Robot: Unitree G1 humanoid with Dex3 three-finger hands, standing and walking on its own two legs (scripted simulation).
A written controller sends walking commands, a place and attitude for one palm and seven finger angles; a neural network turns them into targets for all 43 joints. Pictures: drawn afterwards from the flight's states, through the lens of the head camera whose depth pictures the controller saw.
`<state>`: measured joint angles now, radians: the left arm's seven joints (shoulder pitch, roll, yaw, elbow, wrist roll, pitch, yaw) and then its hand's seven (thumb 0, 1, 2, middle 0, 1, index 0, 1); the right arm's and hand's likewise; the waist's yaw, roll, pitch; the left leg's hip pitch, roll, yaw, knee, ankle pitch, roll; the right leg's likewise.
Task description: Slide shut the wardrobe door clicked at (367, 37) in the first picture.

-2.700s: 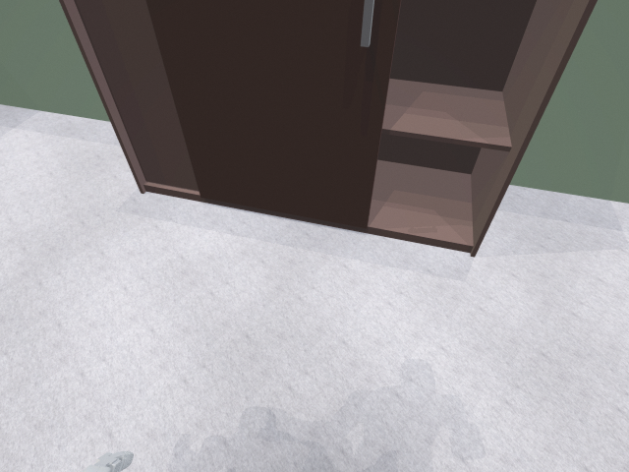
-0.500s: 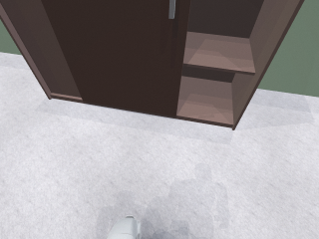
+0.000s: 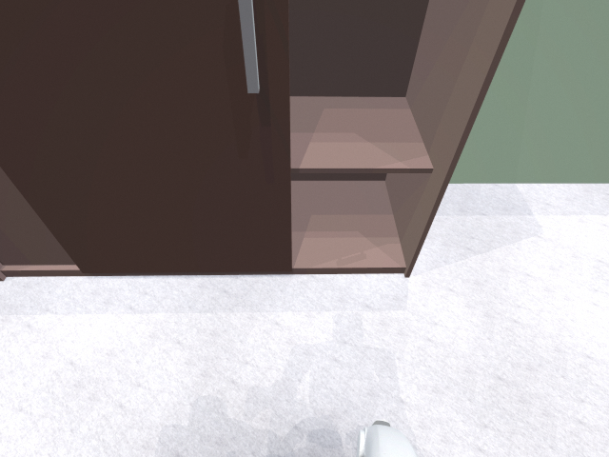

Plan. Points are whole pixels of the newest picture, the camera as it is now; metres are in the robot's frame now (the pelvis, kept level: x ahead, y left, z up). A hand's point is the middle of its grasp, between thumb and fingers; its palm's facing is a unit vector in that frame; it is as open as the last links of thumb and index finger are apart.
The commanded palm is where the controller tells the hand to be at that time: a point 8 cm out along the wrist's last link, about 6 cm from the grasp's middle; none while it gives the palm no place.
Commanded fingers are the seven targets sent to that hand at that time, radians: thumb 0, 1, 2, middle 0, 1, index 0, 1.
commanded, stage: take the last steps up to it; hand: left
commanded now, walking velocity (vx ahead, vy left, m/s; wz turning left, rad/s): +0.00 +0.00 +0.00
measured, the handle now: (247, 12) +0.84 +0.16 +0.21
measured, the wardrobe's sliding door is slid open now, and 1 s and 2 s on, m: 0.46 0.46 0.46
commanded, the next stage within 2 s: come to a stop and stand still in 0.92 s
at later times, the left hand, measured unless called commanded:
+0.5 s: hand (220, 424) +0.20 +0.14 -0.16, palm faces +0.09 -0.98 -0.20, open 7.2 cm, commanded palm none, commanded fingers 0.00 0.90 0.90 -0.20 -0.30 -0.20 -0.30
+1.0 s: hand (203, 336) +0.34 +0.21 -0.17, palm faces +0.15 -0.97 -0.18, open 7.3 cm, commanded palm none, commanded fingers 0.00 0.90 0.90 -0.20 -0.30 -0.20 -0.30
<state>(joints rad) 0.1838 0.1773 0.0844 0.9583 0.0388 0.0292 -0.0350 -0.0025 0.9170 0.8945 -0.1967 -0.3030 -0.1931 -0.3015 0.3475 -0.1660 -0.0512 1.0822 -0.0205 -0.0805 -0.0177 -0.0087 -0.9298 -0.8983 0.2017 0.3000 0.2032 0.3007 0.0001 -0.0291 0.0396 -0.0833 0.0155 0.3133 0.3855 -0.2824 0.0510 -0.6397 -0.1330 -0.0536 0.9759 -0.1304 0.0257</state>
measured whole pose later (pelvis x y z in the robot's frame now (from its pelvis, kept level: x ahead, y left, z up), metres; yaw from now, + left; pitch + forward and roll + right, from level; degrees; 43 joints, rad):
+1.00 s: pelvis +0.32 +0.02 +0.00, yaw +5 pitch -1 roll +1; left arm 0.23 0.18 0.06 1.06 0.03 0.00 0.00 0.00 0.92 0.89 -0.20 -0.30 -0.20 -0.30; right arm 0.37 -0.09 -0.02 1.13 -0.02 -0.06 -0.02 0.00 -0.92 -0.90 0.20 0.30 0.21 0.30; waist 0.00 -0.04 0.04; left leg -0.04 -0.03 0.16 0.33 -0.27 0.05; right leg -0.53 -0.11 -0.07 0.89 -0.22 0.01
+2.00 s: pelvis +0.32 +0.05 +0.01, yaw +4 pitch +1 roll -1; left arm 0.29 0.18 0.05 1.12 0.02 0.08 0.01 0.00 0.91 0.89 -0.20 -0.30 -0.20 -0.30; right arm 0.35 -0.10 -0.02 1.13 -0.03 -0.01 -0.06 0.00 -0.91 -0.90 0.21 0.30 0.21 0.30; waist -0.03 -0.03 0.04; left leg -0.18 0.01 0.08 0.37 -0.20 0.04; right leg -0.30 -0.02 0.00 0.76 -0.41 0.04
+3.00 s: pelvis +0.31 +0.04 -0.01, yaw +5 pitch -1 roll -1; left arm 0.33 0.15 0.00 1.08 0.02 0.00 0.04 0.00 0.91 0.89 -0.20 -0.30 -0.20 -0.30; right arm 0.27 -0.17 0.00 1.05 -0.02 -0.02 -0.04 0.00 -0.96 -0.90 0.20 0.30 0.20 0.30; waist 0.02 0.01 -0.02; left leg -0.21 -0.03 0.06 0.54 -0.31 0.06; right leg -0.16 -0.02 -0.03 0.51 -0.33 0.01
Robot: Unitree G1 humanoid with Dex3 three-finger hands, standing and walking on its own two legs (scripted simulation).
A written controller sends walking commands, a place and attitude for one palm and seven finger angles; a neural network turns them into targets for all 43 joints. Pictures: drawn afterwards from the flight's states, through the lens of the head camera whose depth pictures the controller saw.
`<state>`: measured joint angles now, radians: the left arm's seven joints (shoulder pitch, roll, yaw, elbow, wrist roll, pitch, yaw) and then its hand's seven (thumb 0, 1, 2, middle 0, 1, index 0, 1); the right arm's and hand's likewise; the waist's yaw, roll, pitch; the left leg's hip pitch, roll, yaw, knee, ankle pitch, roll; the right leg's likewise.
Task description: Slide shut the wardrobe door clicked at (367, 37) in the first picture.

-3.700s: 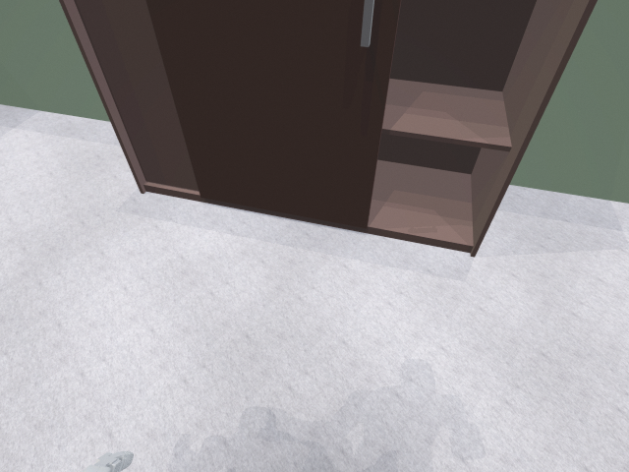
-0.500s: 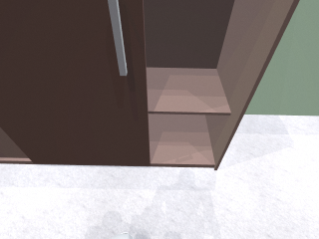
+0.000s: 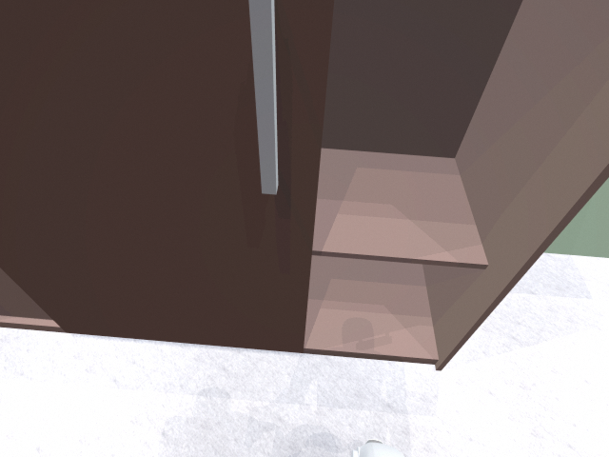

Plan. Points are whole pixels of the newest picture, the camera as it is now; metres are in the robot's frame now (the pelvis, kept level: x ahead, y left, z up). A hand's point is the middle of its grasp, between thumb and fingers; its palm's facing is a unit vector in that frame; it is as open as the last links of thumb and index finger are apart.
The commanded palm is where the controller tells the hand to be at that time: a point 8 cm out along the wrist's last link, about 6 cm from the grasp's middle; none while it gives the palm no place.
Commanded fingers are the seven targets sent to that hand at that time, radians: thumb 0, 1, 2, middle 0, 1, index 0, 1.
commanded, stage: come to a stop and stand still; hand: left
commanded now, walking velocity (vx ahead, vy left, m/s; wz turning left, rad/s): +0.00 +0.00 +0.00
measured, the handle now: (268, 99) +0.52 +0.09 +0.21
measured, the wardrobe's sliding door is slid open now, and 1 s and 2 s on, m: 0.46 0.46 0.46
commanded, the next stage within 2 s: look again from close up in 1.54 s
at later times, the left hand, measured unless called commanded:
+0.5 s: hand out of the picture +0.08 +0.19 -0.18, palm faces +0.08 -0.97 -0.23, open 7.3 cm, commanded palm none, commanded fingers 0.00 0.90 0.90 -0.20 -0.30 -0.20 -0.30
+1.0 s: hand out of the picture -0.02 +0.21 -0.18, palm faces -0.02 -0.98 -0.18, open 7.4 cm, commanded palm none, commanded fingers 0.00 0.90 0.90 -0.20 -0.30 -0.20 -0.30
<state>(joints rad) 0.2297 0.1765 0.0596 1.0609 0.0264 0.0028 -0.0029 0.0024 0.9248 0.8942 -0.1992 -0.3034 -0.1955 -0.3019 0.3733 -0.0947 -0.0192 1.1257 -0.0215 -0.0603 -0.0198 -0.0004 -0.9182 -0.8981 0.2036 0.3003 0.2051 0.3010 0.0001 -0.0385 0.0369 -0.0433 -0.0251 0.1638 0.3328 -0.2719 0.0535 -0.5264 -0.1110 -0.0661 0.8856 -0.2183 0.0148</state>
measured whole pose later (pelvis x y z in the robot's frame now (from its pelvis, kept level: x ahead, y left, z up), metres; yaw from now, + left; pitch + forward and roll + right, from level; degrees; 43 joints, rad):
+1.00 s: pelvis +0.00 +0.03 +0.00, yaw -2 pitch +1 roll -1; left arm 0.29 0.18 0.05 1.12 0.02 0.08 0.01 0.00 0.91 0.89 -0.20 -0.30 -0.20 -0.30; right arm 0.35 -0.10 -0.02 1.13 -0.03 -0.01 -0.06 0.00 -0.91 -0.90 0.21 0.30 0.21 0.30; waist -0.03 -0.03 0.04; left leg -0.18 0.01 0.08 0.37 -0.20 0.04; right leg -0.30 -0.02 0.00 0.76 -0.41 0.04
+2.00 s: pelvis -0.01 +0.02 -0.01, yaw -1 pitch -1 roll -1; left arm 0.33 0.15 0.00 1.08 0.02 0.00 0.04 0.00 0.91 0.89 -0.20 -0.30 -0.20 -0.30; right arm 0.27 -0.17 0.00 1.05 -0.02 -0.02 -0.04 0.00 -0.96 -0.90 0.20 0.30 0.20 0.30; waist 0.02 0.01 -0.02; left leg -0.21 -0.03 0.06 0.54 -0.31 0.06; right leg -0.16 -0.02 -0.03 0.51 -0.33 0.01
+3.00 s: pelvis +0.03 -0.01 -0.01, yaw +0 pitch +1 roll +0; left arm 0.40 0.13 0.01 1.12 0.03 -0.03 0.02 0.00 0.91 0.89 -0.20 -0.30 -0.20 -0.30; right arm 0.33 -0.14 0.00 1.14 -0.02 -0.02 -0.03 0.00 -0.91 -0.90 0.20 0.30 0.20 0.30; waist 0.01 0.01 -0.01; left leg -0.26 0.01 0.07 0.67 -0.42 0.04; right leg -0.17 0.02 -0.05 0.55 -0.40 -0.04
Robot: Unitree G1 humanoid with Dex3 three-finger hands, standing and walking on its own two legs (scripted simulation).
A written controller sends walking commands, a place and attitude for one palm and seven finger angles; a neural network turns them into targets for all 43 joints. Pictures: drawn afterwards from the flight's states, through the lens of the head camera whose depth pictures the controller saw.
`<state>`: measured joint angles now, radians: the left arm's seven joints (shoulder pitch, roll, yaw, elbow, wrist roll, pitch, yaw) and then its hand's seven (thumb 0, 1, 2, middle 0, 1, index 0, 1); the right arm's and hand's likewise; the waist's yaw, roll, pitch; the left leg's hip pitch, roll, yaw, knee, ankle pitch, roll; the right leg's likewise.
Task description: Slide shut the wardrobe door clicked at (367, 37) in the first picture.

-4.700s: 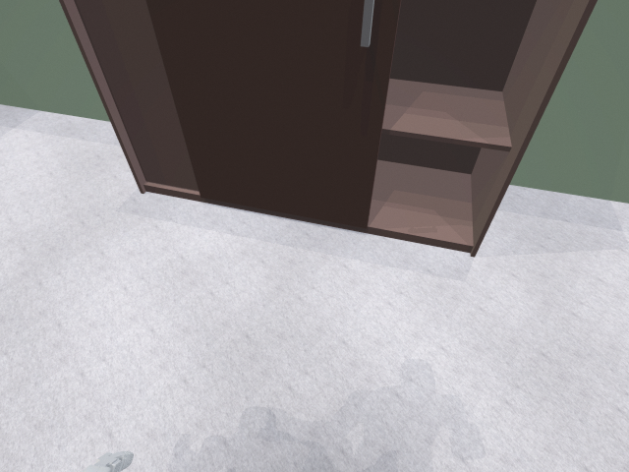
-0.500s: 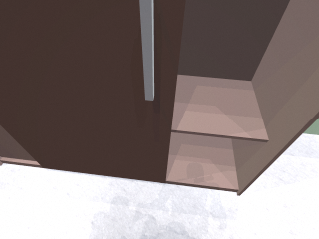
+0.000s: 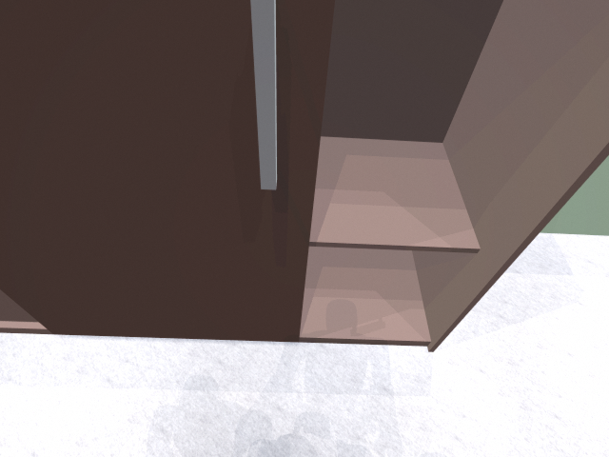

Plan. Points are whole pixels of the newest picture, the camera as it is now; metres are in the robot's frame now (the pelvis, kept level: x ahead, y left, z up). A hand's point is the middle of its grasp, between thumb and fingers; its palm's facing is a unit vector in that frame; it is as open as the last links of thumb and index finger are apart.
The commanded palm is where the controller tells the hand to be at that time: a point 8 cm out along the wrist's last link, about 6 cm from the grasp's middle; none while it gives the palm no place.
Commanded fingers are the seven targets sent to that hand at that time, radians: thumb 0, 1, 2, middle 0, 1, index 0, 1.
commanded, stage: come to a stop and stand still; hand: left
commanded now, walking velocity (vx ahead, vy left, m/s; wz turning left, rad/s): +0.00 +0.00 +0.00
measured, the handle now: (267, 92) +0.52 +0.08 +0.20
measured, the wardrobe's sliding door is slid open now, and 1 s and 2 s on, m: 0.46 0.46 0.46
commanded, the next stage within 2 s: look again from close up in 0.54 s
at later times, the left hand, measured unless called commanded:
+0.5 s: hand out of the picture -0.02 +0.08 -0.18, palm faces +0.10 -0.98 -0.19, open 7.3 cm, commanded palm none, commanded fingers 0.00 0.90 0.90 -0.20 -0.30 -0.20 -0.30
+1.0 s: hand out of the picture -0.01 +0.16 -0.19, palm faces +0.07 -0.98 -0.20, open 7.4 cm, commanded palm none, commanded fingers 0.00 0.90 0.90 -0.20 -0.30 -0.20 -0.30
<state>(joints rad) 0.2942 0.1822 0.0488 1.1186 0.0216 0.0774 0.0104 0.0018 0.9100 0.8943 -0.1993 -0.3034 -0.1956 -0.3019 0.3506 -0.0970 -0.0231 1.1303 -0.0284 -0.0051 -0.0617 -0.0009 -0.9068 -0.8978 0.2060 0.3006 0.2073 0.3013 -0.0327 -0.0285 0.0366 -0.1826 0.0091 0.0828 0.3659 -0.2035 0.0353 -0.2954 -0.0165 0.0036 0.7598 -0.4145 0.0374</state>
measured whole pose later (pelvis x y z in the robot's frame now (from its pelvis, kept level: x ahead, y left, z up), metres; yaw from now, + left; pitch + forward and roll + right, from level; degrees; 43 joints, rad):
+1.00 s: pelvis -0.01 -0.01 -0.01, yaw +1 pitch -1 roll -1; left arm 0.33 0.15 0.00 1.08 0.02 0.00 0.04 0.00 0.91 0.89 -0.20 -0.30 -0.20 -0.30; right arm 0.27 -0.17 0.00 1.05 -0.02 -0.02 -0.04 0.00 -0.96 -0.90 0.20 0.30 0.20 0.30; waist 0.02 0.01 -0.02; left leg -0.21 -0.03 0.06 0.54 -0.31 0.06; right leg -0.16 -0.02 -0.03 0.51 -0.33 0.01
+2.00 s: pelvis +0.03 -0.04 -0.02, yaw +1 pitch +1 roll +0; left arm 0.40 0.13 0.01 1.12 0.03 -0.03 0.02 0.00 0.91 0.89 -0.20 -0.30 -0.20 -0.30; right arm 0.33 -0.14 0.00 1.14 -0.02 -0.02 -0.03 0.00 -0.91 -0.90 0.20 0.30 0.20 0.30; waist 0.01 0.01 -0.01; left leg -0.26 0.01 0.07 0.67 -0.42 0.04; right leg -0.17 0.02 -0.05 0.55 -0.40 -0.04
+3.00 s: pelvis +0.05 -0.04 -0.01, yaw +2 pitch -1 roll -1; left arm 0.32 0.18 0.00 1.00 0.01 0.00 0.03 0.00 0.92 0.89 -0.20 -0.30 -0.20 -0.30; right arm 0.35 -0.15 0.01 1.07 -0.02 0.01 0.00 0.00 -0.91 -0.90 0.20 0.30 0.20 0.30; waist -0.01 -0.03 0.02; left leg -0.30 0.00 0.07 0.52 -0.21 0.04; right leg -0.18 -0.01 -0.09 0.50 -0.31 -0.02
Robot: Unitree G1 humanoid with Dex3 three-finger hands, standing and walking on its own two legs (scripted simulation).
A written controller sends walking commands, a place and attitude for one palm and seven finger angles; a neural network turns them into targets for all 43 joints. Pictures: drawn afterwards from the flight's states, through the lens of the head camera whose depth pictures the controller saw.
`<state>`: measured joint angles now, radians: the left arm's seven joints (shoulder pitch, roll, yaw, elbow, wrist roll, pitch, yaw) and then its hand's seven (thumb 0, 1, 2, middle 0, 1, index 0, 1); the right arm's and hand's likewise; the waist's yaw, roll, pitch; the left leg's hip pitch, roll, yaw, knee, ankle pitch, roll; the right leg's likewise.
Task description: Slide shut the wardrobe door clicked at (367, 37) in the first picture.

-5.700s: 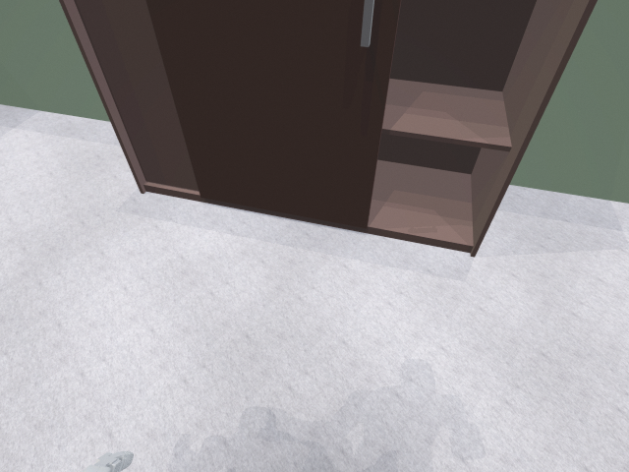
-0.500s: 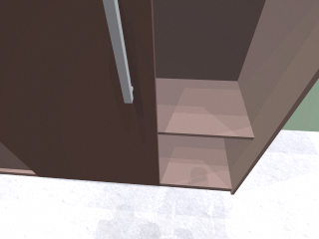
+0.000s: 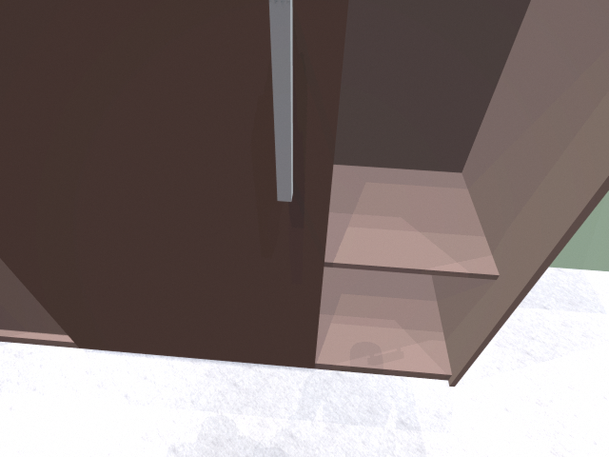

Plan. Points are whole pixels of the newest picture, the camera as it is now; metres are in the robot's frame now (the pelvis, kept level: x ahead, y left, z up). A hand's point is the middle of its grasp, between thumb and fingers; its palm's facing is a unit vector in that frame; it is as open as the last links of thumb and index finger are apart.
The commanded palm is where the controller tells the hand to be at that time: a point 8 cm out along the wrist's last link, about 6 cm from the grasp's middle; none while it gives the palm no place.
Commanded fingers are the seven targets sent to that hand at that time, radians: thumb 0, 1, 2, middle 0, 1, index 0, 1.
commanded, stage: look again from close up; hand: left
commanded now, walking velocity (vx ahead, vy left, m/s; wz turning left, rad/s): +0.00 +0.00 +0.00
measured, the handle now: (285, 109) +0.53 +0.08 +0.22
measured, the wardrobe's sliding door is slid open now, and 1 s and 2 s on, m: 0.46 0.46 0.46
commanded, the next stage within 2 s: shuffle to correct the standing spot in 0.54 s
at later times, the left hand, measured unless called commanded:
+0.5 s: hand out of the picture -0.02 +0.18 -0.17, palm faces +0.01 -0.98 -0.18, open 7.4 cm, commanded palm none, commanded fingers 0.00 0.90 0.90 -0.20 -0.30 -0.20 -0.30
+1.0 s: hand out of the picture -0.02 +0.13 -0.18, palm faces +0.05 -0.98 -0.17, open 7.4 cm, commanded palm none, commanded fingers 0.00 0.90 0.90 -0.20 -0.30 -0.20 -0.30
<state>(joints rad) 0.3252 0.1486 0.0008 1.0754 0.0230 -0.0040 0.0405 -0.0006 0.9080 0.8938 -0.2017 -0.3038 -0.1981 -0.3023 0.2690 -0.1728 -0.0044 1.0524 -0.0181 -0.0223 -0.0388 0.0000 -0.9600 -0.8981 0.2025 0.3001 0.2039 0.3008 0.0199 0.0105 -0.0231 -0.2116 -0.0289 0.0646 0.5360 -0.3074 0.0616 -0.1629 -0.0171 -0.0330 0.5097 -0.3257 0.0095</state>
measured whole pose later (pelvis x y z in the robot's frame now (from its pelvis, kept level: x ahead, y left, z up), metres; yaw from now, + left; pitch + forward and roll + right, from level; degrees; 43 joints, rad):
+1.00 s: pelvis +0.04 -0.03 +0.00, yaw +0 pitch +1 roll +0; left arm 0.40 0.13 0.01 1.12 0.03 -0.03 0.02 0.00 0.91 0.89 -0.20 -0.30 -0.20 -0.30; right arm 0.33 -0.14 0.00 1.14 -0.02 -0.02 -0.03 0.00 -0.91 -0.90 0.20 0.30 0.20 0.30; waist 0.01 0.01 -0.01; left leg -0.26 0.01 0.07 0.67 -0.42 0.04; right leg -0.17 0.02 -0.05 0.55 -0.40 -0.04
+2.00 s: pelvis +0.06 -0.03 +0.00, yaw +1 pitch -1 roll -1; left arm 0.32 0.18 0.00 1.00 0.01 0.00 0.03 0.00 0.92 0.89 -0.20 -0.30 -0.20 -0.30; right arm 0.35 -0.15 0.01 1.07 -0.02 0.01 0.00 0.00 -0.91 -0.90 0.20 0.30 0.20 0.30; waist -0.01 -0.03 0.02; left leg -0.30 0.00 0.07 0.52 -0.21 0.04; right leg -0.18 -0.01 -0.09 0.50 -0.31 -0.02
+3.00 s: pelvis +0.07 +0.00 +0.01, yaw +0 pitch -2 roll +0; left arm 0.38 0.14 -0.01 1.11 0.02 0.00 0.04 0.00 0.91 0.89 -0.20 -0.30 -0.20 -0.30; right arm 0.31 -0.13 0.01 1.15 -0.01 -0.02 -0.01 0.00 -0.91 -0.90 0.20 0.30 0.20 0.30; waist 0.01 -0.02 0.00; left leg -0.19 -0.06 0.10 0.38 -0.17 0.09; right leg -0.10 -0.06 -0.05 0.41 -0.28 0.04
